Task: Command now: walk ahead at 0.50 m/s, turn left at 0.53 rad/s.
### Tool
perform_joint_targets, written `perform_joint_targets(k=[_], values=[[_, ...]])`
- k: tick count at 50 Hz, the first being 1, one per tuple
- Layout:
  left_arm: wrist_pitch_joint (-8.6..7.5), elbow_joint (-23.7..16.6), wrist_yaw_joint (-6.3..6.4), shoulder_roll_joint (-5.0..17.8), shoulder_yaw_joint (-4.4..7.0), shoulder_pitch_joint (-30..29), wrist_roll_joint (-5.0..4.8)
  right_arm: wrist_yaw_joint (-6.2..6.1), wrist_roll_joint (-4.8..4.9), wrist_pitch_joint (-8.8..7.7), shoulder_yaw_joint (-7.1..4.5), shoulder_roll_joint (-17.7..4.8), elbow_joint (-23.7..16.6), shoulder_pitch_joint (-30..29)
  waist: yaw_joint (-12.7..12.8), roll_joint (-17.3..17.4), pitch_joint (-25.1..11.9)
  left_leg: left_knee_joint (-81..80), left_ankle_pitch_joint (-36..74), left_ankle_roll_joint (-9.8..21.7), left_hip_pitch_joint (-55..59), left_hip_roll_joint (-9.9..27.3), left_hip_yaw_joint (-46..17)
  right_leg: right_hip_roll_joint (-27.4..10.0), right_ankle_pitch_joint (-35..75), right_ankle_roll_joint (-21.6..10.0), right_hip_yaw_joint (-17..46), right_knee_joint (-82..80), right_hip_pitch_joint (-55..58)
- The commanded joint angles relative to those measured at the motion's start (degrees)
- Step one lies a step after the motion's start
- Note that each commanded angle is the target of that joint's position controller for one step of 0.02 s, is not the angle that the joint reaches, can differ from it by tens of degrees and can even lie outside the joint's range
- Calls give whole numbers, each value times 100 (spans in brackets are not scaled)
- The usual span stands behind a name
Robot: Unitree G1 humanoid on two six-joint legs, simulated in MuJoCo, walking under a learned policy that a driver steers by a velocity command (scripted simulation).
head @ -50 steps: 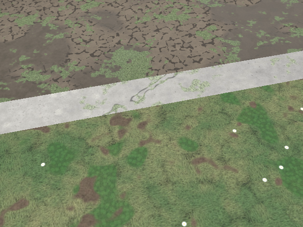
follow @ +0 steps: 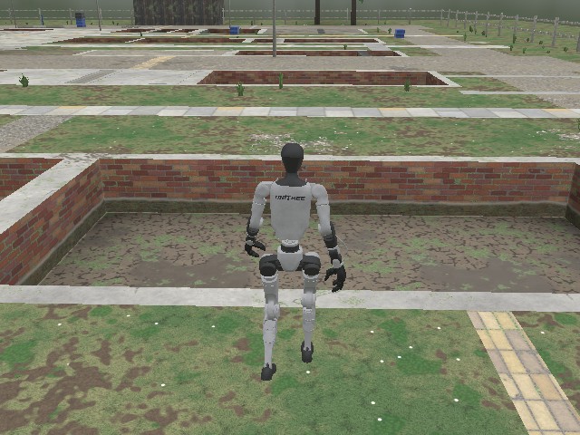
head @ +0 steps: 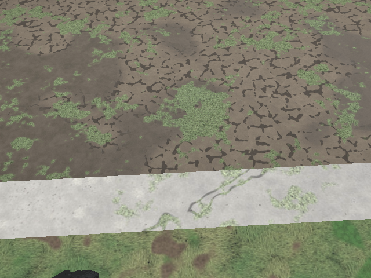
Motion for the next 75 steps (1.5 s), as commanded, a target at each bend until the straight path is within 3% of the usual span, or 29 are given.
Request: perform_joint_targets(k=[1,4,10,14,18,21,22,23,24,25,26,28,30,35,41,48,50,51,52,53,54,55,56,58,60,63,68,70,75], values=[[59,-35,36,612,212,1025,-60,58,-89,-2,-86,-453,-450,13,542,-323,-550,1907,509,77,-2590,578,50,-2048,-1707,-762,2766,-1917,2374],[-55,146,63,474,158,1134,-85,205,-212,168,-78,-278,-557,-230,350,-650,-202,1536,953,-85,-2267,850,180,-1528,-106,-511,1285,-2181,1654],[-120,318,-4,504,162,1749,-95,348,-179,316,-45,-234,-1019,-1204,409,-543,-96,972,1879,-278,-3009,945,359,-1470,1336,-630,91,-2234,1972],[-81,360,53,665,177,1956,-129,411,-171,302,92,-89,-1364,-1979,558,-525,133,-426,2535,-237,-2580,896,743,-1438,1462,-591,-474,-2190,1885],[3,406,76,1012,282,2244,-112,392,-216,311,102,-229,-1625,-2321,669,-524,189,-1090,1901,14,-2183,704,1163,-1609,2112,-516,-838,-1687,2327],[177,444,147,1250,338,2310,-103,271,-231,287,3,-381,-1616,-1744,408,-625,-204,-1395,1063,322,-1181,158,1466,-1616,4298,-382,-1119,-263,2578],[242,429,153,1240,322,2258,-137,203,-247,225,-69,-450,-1392,-906,13,-491,-644,-1838,1343,485,-207,-46,1417,-1540,4240,-245,-1257,880,2316],[258,300,145,1123,282,2265,-131,114,-296,179,-232,-882,-1175,-24,-350,25,-1211,-2303,1160,734,1137,454,437,-1373,2690,7,-1259,2454,1282],[245,-139,43,336,105,2482,-109,41,-209,177,-378,-1668,-1307,-204,116,1461,-1653,-2666,1661,1485,2738,2215,-2400,-374,-2437,427,-1013,4354,-1114],[259,-396,55,884,209,1744,-48,-2,-26,265,-369,-1613,-1435,176,-368,620,-2013,-3395,1832,1844,2760,2541,-3673,-89,-2362,532,181,4874,-1756],[225,-532,52,891,209,1346,-112,-73,-15,303,-293,-1347,-1309,-78,-191,334,-1131,-3443,1913,1764,2262,2397,-2770,-405,-1865,478,340,4808,-2181],[186,-465,68,860,200,1432,-81,-94,-9,258,-147,-856,-1332,-579,283,-28,-397,-3524,2674,1317,917,1746,-1679,-715,-1305,432,370,3928,-1592],[428,-410,38,839,206,1730,31,-80,-3,155,-70,-698,-1417,-796,600,65,-422,-3582,3369,1141,297,1345,-1143,-756,-1172,521,397,3527,-959],[606,-620,-4,593,126,1152,-11,-36,8,41,-22,-710,-1318,-158,463,44,-207,-3882,3477,983,195,1165,-928,-709,-257,592,272,2622,-1317],[582,-881,7,620,123,494,-23,-89,66,1,52,-707,-1155,474,226,226,-106,-3686,4369,642,1027,1221,-852,-579,682,421,311,1694,-1788],[456,-1278,-73,494,27,-106,-127,-208,-118,107,79,-808,-1108,759,57,345,242,-3265,4904,731,1061,1379,-755,-79,123,-32,-136,588,-1212],[366,-1036,4,591,78,702,-138,-214,-141,98,95,-850,-1159,526,371,407,-193,-2509,6121,595,950,1225,-577,234,-309,-294,-175,251,48],[316,-748,48,642,136,1647,-115,-214,-93,120,81,-886,-1134,405,832,248,-490,-1453,6582,466,898,1028,-347,392,-258,-465,-200,-116,819],[202,-474,92,810,178,2718,-47,-200,30,114,79,-918,-1272,107,1326,-40,-1052,158,5455,241,19,655,-30,-218,915,-769,436,-445,2309],[187,-441,124,1391,288,3238,-94,-144,157,36,161,-429,-1424,650,1102,-1166,-2014,2688,890,-250,-1802,-456,348,-2169,3279,-1619,3062,-325,4147],[309,-329,59,1400,301,3024,-400,-159,-27,67,43,-894,-1252,976,893,-1082,-2291,3405,-420,-276,-2360,-593,-402,-2326,3076,-1938,3997,-761,3912],[403,-517,41,1083,244,2292,-466,-148,-61,113,7,-1046,-1337,541,718,-989,-1372,3509,-123,-363,-2844,-159,-289,-2110,2371,-1944,3477,-960,3254],[446,-586,31,746,124,1882,-342,-133,-77,136,34,-1019,-1505,-30,655,-610,-814,3289,168,-421,-2970,77,-68,-1888,2189,-1818,2949,-1124,2524],[417,-675,30,580,36,1505,-188,-124,-127,389,87,-755,-1649,-366,273,-363,-324,2219,417,-555,-2446,381,61,-1362,2315,-1327,2248,-1372,1208],[307,-701,13,830,95,1509,-132,-123,-121,593,123,-599,-1643,-355,134,-451,-430,1602,574,-614,-1848,323,277,-1050,3093,-1170,1797,-1368,596],[304,-766,-27,1029,141,1589,-231,-253,-95,719,73,-595,-1623,-541,139,-565,-750,1187,994,-692,-1891,296,336,-884,3467,-1104,1686,-1232,719],[564,-1021,-21,1143,214,1656,-309,-320,-87,869,69,-675,-1899,-1437,365,-609,-570,368,1302,-793,-2197,386,240,-725,706,-976,2230,-1487,684],[657,-1142,-26,1182,264,1627,-295,-306,-60,886,92,-673,-1993,-1694,477,-695,-463,-94,1160,-857,-2252,369,187,-719,-263,-1006,2531,-1572,792],[869,-1400,-52,1273,349,1481,-241,-243,67,690,153,-699,-2148,-1769,672,-901,-543,-1093,719,-743,-1767,277,167,-822,551,-1038,2989,-1268,1107]])
Keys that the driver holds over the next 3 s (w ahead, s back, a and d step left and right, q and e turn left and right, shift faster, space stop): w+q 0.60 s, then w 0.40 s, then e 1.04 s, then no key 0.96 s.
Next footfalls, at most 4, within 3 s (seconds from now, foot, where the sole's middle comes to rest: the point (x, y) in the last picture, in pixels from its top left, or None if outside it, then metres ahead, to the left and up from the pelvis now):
0.46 left None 0.33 0.14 -0.76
1.04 right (151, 226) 0.66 0.12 -0.76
1.58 left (100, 242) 0.61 0.31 -0.76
2.06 right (160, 267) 0.50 0.09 -0.76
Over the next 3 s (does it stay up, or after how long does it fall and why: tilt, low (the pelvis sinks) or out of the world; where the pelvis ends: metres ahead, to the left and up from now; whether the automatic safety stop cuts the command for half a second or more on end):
stays up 0.49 0.20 0.02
